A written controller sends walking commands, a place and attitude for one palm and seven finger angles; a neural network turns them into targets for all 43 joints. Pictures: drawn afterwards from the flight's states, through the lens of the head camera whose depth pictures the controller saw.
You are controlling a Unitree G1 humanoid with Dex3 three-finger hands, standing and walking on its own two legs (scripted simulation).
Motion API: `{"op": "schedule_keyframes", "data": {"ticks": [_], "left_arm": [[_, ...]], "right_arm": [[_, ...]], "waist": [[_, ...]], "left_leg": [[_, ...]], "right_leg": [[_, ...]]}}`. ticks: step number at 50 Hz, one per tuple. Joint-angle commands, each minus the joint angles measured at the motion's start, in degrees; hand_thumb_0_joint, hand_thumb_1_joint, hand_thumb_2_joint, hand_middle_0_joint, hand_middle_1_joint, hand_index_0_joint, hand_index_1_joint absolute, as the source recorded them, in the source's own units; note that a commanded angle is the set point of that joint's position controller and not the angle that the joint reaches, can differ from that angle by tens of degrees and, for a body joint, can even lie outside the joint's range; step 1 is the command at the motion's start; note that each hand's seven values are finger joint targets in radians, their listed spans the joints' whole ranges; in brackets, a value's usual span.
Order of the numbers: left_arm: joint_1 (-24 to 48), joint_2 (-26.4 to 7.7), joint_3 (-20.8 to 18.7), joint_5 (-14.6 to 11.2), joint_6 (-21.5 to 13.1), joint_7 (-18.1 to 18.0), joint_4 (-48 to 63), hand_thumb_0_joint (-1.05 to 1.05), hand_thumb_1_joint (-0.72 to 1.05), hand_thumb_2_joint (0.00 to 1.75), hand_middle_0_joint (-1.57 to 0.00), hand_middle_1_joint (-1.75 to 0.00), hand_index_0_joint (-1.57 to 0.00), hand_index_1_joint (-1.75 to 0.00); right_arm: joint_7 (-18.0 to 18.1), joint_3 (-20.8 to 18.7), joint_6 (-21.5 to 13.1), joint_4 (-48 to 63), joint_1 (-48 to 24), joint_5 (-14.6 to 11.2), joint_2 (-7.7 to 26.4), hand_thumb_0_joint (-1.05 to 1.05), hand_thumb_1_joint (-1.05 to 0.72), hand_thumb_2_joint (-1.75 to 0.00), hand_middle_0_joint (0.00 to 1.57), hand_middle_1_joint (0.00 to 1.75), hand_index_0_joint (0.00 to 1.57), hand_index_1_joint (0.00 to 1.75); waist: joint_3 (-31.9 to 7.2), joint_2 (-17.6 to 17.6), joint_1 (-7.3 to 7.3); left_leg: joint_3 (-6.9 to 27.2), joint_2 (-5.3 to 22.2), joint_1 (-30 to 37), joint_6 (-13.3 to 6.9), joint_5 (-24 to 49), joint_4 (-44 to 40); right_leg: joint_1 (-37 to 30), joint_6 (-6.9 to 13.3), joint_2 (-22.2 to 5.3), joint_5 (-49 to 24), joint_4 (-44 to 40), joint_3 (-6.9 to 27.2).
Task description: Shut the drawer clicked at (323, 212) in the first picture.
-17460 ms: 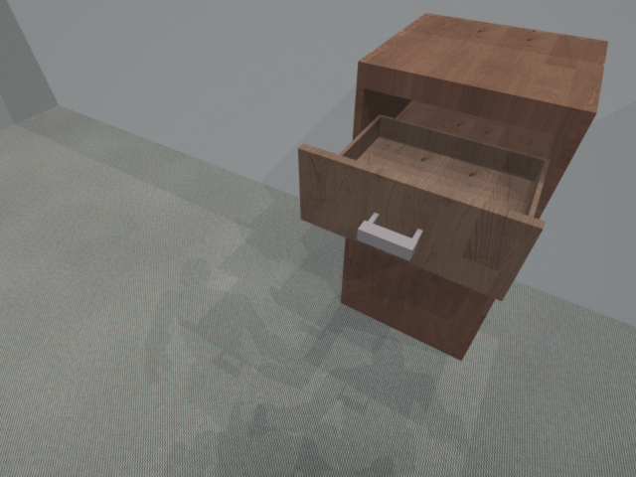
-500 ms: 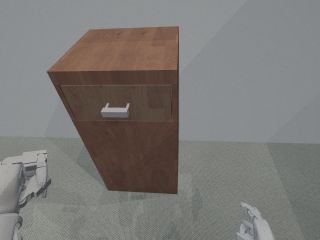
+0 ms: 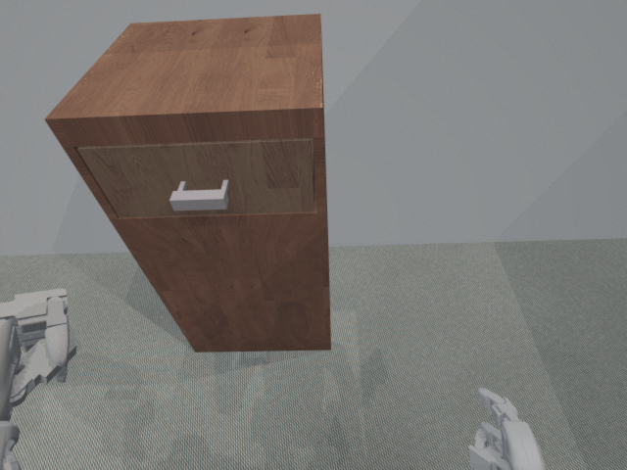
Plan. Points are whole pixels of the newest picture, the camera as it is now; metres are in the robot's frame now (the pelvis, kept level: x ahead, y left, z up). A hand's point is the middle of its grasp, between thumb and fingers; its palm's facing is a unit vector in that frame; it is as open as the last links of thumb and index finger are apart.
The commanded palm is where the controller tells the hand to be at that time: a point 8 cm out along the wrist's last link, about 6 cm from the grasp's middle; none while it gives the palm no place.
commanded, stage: step back with the hand held close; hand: left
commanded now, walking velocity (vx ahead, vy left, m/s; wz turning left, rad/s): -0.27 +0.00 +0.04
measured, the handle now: (202, 192) +0.59 +0.26 -0.01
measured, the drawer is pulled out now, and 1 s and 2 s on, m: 0.00 0.00 0.00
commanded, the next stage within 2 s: stop stepping back and stand still in 1.24 s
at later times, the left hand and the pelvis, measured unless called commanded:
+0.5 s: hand out of the picture +0.12 +0.27 +0.15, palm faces +0.38 -0.78 -0.50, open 3.2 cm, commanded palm +0.06 +0.31 +0.17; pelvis -0.07 +0.03 -0.01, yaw +1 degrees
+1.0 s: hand out of the picture +0.08 +0.24 +0.15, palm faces +0.25 -0.82 -0.52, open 3.2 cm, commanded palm +0.00 +0.29 +0.17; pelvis -0.14 +0.01 -0.01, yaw -1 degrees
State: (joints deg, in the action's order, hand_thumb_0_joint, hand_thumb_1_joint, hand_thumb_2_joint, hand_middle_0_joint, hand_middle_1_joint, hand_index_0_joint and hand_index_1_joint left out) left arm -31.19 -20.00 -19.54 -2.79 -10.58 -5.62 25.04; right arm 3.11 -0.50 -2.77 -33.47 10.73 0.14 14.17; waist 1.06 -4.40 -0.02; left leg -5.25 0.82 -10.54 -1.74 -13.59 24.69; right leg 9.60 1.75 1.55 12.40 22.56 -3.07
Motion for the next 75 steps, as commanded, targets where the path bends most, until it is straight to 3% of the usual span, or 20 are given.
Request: {"op": "schedule_keyframes", "data": {"ticks": [1,10,20,28,31,35,40,42,47,50,52,54,57,60,61,64,69,72,74,75], "left_arm": [[-4.79,-10.61,-7.18,-0.14,-3.24,-1.42,12.98,0.00,0.90,0.90,-1.40,-1.60,-1.40,-1.60],[-6.26,-11.94,-8.47,0.24,-4.09,-2.69,18.51,0.00,0.90,0.90,-1.40,-1.60,-1.40,-1.60],[-1.49,-9.71,-7.70,2.17,-5.25,-2.79,16.45,0.00,0.90,0.90,-1.40,-1.60,-1.40,-1.60],[-0.24,-11.00,-7.72,1.78,-6.70,-3.64,22.42,0.00,0.90,0.90,-1.40,-1.60,-1.40,-1.60],[-1.93,-11.28,-8.68,1.87,-7.59,-4.10,22.87,0.00,0.90,0.90,-1.40,-1.60,-1.40,-1.60],[-3.09,-11.77,-11.46,3.74,-8.46,-3.70,21.16,0.00,0.90,0.90,-1.40,-1.60,-1.40,-1.60],[-6.32,-10.97,-11.00,2.43,-9.04,-2.65,19.34,0.00,0.90,0.90,-1.40,-1.60,-1.40,-1.60],[-6.27,-10.46,-9.68,1.49,-9.69,-2.09,20.55,0.00,0.90,0.90,-1.40,-1.60,-1.40,-1.60],[-3.24,-13.53,-9.96,0.31,-11.65,-1.68,24.50,0.00,0.90,0.90,-1.40,-1.60,-1.40,-1.60],[-7.18,-14.90,-11.80,-0.77,-10.35,-1.40,25.90,0.00,0.90,0.90,-1.40,-1.60,-1.40,-1.60],[-11.24,-17.60,-15.52,-1.61,-9.55,-1.63,24.12,0.00,0.90,0.90,-1.40,-1.60,-1.40,-1.60],[-10.54,-16.38,-14.50,-2.00,-9.09,-1.66,22.04,0.00,0.90,0.90,-1.40,-1.60,-1.40,-1.60],[-5.55,-15.35,-12.23,-1.80,-8.07,-1.98,17.85,0.00,0.90,0.90,-1.40,-1.60,-1.40,-1.60],[-0.42,-12.87,-7.85,-0.02,-6.87,-1.71,12.87,0.00,0.90,0.90,-1.40,-1.60,-1.40,-1.60],[1.35,-11.81,-5.91,0.08,-6.83,-1.56,13.45,0.00,0.90,0.90,-1.40,-1.60,-1.40,-1.60],[2.16,-13.24,-5.41,0.38,-8.04,-1.47,15.23,0.00,0.90,0.90,-1.40,-1.60,-1.40,-1.60],[-7.19,-13.54,-8.23,-0.29,-6.25,-1.75,27.07,0.00,0.90,0.90,-1.40,-1.60,-1.40,-1.60],[-12.09,-15.74,-12.55,-0.53,-4.35,-3.10,28.80,0.00,0.90,0.90,-1.40,-1.60,-1.40,-1.60],[-12.18,-13.82,-11.39,0.06,-3.62,-3.40,24.83,0.00,0.90,0.90,-1.40,-1.60,-1.40,-1.60],[-10.50,-14.04,-11.09,0.13,-3.39,-3.56,22.57,0.00,0.90,0.90,-1.40,-1.60,-1.40,-1.60]], "right_arm": [[0.49,-2.79,-1.13,10.35,-5.89,-0.65,5.40,0.00,-0.90,-0.90,0.20,0.30,0.20,0.30],[1.55,-2.94,-1.29,11.72,-5.20,-0.55,5.42,0.00,-0.90,-0.90,0.20,0.30,0.20,0.30],[1.71,-2.98,-3.81,11.87,-4.02,-0.63,6.63,0.00,-0.90,-0.90,0.20,0.30,0.20,0.30],[1.49,-2.50,-5.25,10.83,-2.91,0.39,5.54,0.00,-0.90,-0.90,0.20,0.30,0.20,0.30],[1.53,-2.53,-5.58,10.37,-3.23,0.61,6.08,0.00,-0.90,-0.90,0.20,0.30,0.20,0.30],[1.84,-3.16,-6.21,10.89,-4.50,0.80,6.77,0.00,-0.90,-0.90,0.20,0.30,0.20,0.30],[1.31,-3.61,-6.90,10.18,-3.91,0.59,6.11,0.00,-0.90,-0.90,0.20,0.30,0.20,0.30],[1.10,-3.54,-7.38,8.74,-3.57,0.97,6.31,0.00,-0.90,-0.90,0.20,0.30,0.20,0.30],[0.24,-3.17,-6.71,5.30,-2.30,1.31,4.76,0.00,-0.90,-0.90,0.20,0.30,0.20,0.30],[-0.14,-3.57,-6.09,8.56,-4.33,0.15,5.09,0.00,-0.90,-0.90,0.20,0.30,0.20,0.30],[0.09,-2.82,-4.71,10.34,-6.08,-0.41,4.20,0.00,-0.90,-0.90,0.20,0.30,0.20,0.30],[0.45,-2.39,-3.65,10.93,-7.37,-1.54,3.61,0.00,-0.90,-0.90,0.20,0.30,0.20,0.30],[0.93,-2.40,-3.39,8.75,-8.23,-0.80,3.34,0.00,-0.90,-0.90,0.20,0.30,0.20,0.30],[2.20,-0.78,-2.38,7.28,-6.87,0.53,3.39,0.00,-0.90,-0.90,0.20,0.30,0.20,0.30],[2.62,-0.96,-2.63,6.88,-6.14,0.35,4.90,0.00,-0.90,-0.90,0.20,0.30,0.20,0.30],[1.30,-2.65,-4.29,7.04,-2.15,0.16,6.18,0.00,-0.90,-0.90,0.20,0.30,0.20,0.30],[-0.08,-3.08,-6.81,10.38,-2.45,0.28,5.84,0.00,-0.90,-0.90,0.20,0.30,0.20,0.30],[0.39,-2.54,-6.22,12.23,-3.94,0.07,5.42,0.00,-0.90,-0.90,0.20,0.30,0.20,0.30],[0.83,-1.99,-5.28,11.39,-4.61,0.16,4.29,0.00,-0.90,-0.90,0.20,0.30,0.20,0.30],[1.10,-2.25,-4.52,10.65,-4.57,0.16,3.78,0.00,-0.90,-0.90,0.20,0.30,0.20,0.30]], "waist": [[-10.10,4.77,-0.74],[-9.62,-0.88,-0.78],[-1.18,2.09,0.03],[-3.99,7.14,0.84],[-5.67,1.24,0.84],[-5.67,-9.49,-0.45],[-3.70,-0.96,-0.27],[-4.95,-2.53,0.16],[-22.85,-0.94,-0.52],[-25.21,2.99,-1.11],[-22.12,8.04,-1.35],[-13.68,12.48,-0.56],[-2.44,9.96,-0.46],[3.82,5.35,1.32],[2.28,1.06,1.67],[-10.02,-4.61,0.08],[-16.20,-3.50,-1.34],[-12.46,-7.00,-0.97],[-7.19,-6.66,-0.22],[-4.98,1.57,0.33]], "left_leg": [[5.69,3.93,1.86,-1.47,17.36,-1.08],[8.58,5.35,-4.63,-1.76,15.36,-3.14],[13.48,8.60,-27.83,-4.90,-22.23,-10.46],[10.37,2.86,-11.89,-2.02,-13.75,2.88],[13.16,5.09,-15.03,-2.76,-12.94,-2.33],[21.98,15.07,-35.41,-6.58,-29.30,-17.92],[19.03,13.34,-24.20,-6.09,-15.33,-11.94],[17.66,11.74,-15.67,-4.80,-6.64,-10.31],[8.25,8.24,18.16,-1.42,43.02,3.05],[6.60,8.02,18.93,-2.58,38.66,4.47],[4.54,5.09,10.46,-1.09,23.49,6.56],[3.11,0.22,2.65,0.28,3.99,13.75],[7.81,-1.54,-8.61,1.51,-7.49,27.12],[7.39,0.46,-8.93,1.36,4.26,5.38],[8.87,2.66,-5.16,0.46,22.88,-2.36],[17.62,14.57,9.34,-4.50,49.41,-3.75],[18.15,14.85,0.55,-6.95,13.40,-9.63],[14.48,10.05,-13.42,-2.98,-18.99,-16.24],[8.96,4.01,-19.31,1.00,-23.94,-12.60],[4.63,-0.65,-15.26,2.90,-18.67,0.48]], "right_leg": [[-2.68,-1.54,-6.81,-22.34,0.04,6.30],[-2.22,-1.79,-4.50,-17.48,5.31,5.55],[-7.53,-2.38,-2.48,-2.08,10.96,7.18],[10.23,1.00,-8.06,9.19,-1.55,13.16],[5.77,-0.23,-5.33,2.82,3.90,9.81],[-12.35,-3.24,1.95,0.70,25.14,4.08],[-3.93,-2.27,2.43,7.24,15.81,4.71],[-0.19,-1.55,1.78,4.27,8.37,4.50],[9.12,-3.23,-1.74,-17.40,2.76,6.52],[9.74,-5.63,-1.27,-13.86,3.53,5.71],[7.84,-4.74,-5.82,-23.41,-0.45,8.26],[13.08,-1.88,-12.83,-24.00,-5.50,13.57],[18.56,5.10,-18.49,-19.54,-8.18,18.15],[12.13,2.43,-10.64,-30.08,0.46,10.80],[10.89,-0.65,-6.11,-27.06,4.58,7.47],[14.32,-2.60,-0.14,8.81,18.29,7.62],[6.61,-2.55,-0.07,13.79,24.31,6.14],[-5.64,-1.71,1.27,12.96,12.95,0.11],[-9.08,-0.13,1.00,14.99,2.93,-1.33],[0.05,2.78,-4.51,22.07,-6.64,5.46]]}}
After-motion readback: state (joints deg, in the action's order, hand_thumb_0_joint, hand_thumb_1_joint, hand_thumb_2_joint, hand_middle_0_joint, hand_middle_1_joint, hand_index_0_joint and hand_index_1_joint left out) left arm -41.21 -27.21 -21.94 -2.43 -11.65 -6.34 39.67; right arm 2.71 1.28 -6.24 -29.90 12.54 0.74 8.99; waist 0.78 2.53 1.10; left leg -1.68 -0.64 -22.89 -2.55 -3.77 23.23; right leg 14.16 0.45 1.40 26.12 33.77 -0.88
